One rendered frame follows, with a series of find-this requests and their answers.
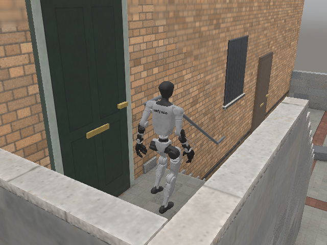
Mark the robot left hand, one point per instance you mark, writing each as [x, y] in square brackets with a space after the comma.
[142, 149]

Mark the robot right upper arm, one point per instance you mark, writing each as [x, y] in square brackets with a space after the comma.
[178, 112]

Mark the robot right forearm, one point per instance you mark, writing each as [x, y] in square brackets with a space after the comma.
[184, 142]

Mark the right robot thigh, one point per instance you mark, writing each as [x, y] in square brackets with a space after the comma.
[175, 162]

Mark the robot left forearm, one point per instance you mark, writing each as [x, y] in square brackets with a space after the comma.
[140, 134]

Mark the robot right hand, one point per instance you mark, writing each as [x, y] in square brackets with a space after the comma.
[190, 156]

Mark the robot left upper arm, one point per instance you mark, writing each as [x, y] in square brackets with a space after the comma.
[148, 109]

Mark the robot left shin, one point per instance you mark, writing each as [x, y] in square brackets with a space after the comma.
[160, 170]

